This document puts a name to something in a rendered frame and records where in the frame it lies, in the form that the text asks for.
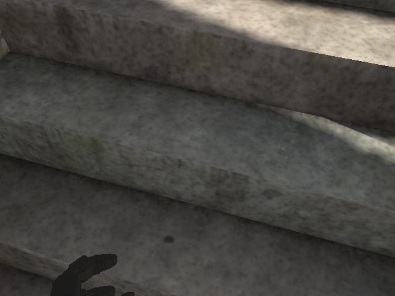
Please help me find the robot left hand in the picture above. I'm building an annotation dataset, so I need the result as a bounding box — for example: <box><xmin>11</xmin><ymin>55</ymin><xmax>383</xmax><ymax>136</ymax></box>
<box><xmin>50</xmin><ymin>254</ymin><xmax>135</xmax><ymax>296</ymax></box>

